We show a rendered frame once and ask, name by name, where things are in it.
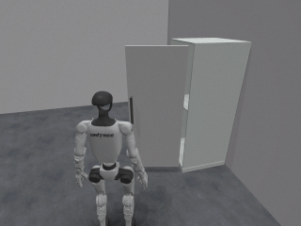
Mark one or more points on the right robot forearm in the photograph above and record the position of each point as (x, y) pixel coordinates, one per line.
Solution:
(140, 170)

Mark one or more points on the robot left upper arm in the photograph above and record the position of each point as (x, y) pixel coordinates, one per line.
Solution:
(80, 138)

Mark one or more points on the fridge door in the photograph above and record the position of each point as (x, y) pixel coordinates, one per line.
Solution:
(156, 79)

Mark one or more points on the left robot shin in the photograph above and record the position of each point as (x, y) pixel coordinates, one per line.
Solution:
(101, 212)

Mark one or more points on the right robot hand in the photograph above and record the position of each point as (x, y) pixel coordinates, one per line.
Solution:
(143, 180)

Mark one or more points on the left robot forearm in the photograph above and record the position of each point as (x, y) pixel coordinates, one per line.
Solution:
(79, 163)

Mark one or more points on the handle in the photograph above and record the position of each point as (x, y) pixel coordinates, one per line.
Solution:
(131, 110)

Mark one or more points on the right robot thigh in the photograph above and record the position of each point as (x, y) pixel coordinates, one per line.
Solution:
(127, 177)

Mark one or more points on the robot right upper arm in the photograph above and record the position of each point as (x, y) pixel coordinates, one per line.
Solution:
(127, 129)

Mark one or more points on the left robot hand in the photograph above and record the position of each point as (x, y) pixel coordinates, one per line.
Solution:
(78, 178)

